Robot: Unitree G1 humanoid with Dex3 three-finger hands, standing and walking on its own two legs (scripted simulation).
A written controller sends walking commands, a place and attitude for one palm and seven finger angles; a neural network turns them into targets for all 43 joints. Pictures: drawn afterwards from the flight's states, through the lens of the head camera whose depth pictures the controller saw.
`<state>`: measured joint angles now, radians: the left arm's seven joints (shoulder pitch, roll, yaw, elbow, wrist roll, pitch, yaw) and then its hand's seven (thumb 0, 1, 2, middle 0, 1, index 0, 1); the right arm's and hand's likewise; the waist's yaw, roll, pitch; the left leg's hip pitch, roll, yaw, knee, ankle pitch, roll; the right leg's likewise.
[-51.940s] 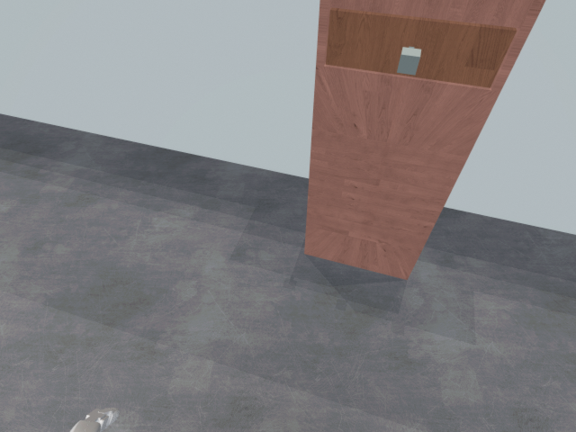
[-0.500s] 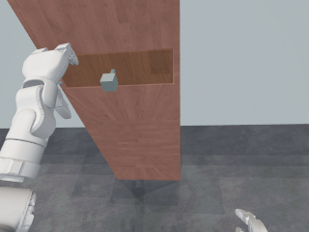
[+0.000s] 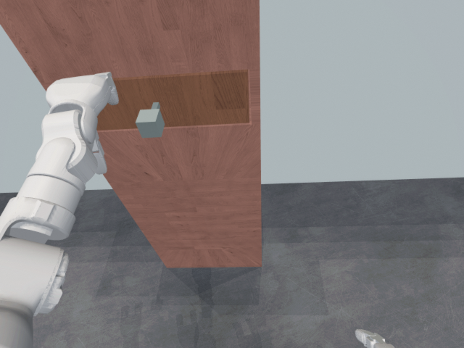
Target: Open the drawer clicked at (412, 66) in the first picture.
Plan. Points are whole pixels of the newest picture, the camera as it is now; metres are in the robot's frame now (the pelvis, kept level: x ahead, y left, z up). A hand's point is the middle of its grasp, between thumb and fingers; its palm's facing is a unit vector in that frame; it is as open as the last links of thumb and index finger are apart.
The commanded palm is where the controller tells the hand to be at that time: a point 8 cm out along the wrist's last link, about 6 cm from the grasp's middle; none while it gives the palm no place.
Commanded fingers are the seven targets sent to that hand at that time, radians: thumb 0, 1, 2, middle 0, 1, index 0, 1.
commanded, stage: move the hooked fingers above the handle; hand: left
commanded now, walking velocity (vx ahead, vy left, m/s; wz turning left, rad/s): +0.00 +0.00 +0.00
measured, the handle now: (152, 116) +0.52 +0.19 +0.13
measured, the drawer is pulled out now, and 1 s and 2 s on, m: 0.00 0.00 0.00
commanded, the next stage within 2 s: none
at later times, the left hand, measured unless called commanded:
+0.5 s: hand (107, 134) +0.44 +0.25 +0.15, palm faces -0.06 +0.09 -0.99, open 13.2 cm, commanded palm +0.47 +0.18 +0.25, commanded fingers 0.00 -0.50 0.30 -0.30 -1.20 -0.30 -1.20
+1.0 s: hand (108, 134) +0.44 +0.24 +0.15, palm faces -0.09 +0.07 -0.99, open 13.2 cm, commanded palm +0.49 +0.17 +0.27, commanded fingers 0.00 -0.50 0.30 -0.30 -1.20 -0.30 -1.20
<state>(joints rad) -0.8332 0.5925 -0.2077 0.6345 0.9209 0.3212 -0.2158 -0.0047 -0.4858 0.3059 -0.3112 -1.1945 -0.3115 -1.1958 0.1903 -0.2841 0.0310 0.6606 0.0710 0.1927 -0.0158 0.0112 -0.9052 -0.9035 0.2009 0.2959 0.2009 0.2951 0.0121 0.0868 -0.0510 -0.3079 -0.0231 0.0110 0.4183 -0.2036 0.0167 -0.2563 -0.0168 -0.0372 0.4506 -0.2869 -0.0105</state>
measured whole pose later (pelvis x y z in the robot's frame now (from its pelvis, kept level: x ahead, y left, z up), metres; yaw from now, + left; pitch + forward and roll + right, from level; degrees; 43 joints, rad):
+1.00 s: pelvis -0.02 +0.02 -0.01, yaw +9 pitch +8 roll -1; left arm -1.18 0.45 -0.53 0.94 0.79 0.09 -0.07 0.00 -0.49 0.31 -0.32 -1.20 -0.46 -1.17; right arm 0.28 -0.27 -0.02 0.83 0.03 -0.15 -0.04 0.01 -0.91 -0.90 0.20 0.30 0.20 0.29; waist 0.02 0.06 -0.03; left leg -0.50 -0.11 -0.13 0.57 -0.20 0.03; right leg -0.38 -0.04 -0.03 0.56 -0.33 0.01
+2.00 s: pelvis -0.01 +0.01 -0.01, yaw +10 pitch +9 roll +0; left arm -1.15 0.48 -0.54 0.86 0.78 0.06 -0.10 0.00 -0.49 0.31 -0.32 -1.20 -0.48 -1.16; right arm 0.26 -0.27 -0.03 0.82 0.02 -0.15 -0.02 0.01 -0.91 -0.90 0.20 0.30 0.20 0.29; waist 0.04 0.08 -0.04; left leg -0.49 -0.10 -0.15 0.57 -0.22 0.02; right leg -0.37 -0.03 -0.05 0.57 -0.35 0.01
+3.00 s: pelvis -0.02 +0.01 -0.01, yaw +10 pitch +9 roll +0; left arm -1.18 0.46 -0.54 0.90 0.78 0.08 -0.08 0.00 -0.49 0.31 -0.32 -1.20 -0.48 -1.18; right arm 0.26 -0.27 -0.02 0.83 0.03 -0.16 -0.03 0.01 -0.91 -0.90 0.20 0.30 0.20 0.30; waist 0.04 0.07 -0.04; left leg -0.50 -0.10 -0.14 0.57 -0.21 0.02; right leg -0.38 -0.03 -0.04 0.57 -0.35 0.01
